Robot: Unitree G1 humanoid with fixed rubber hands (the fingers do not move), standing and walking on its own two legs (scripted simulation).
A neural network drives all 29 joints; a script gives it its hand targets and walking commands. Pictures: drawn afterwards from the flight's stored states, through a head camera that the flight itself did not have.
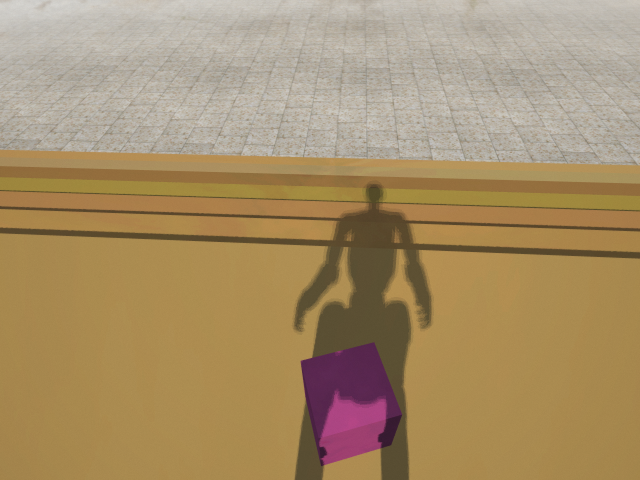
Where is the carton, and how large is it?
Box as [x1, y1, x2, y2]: [301, 342, 401, 465]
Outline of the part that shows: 373,342 301,361 305,397 321,465 383,447 391,443 401,413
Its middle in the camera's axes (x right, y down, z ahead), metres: +0.07 +0.47 +1.09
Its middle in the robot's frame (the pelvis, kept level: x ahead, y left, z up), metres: +0.46 -0.03 -0.64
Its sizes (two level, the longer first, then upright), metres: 0.210 0.200 0.250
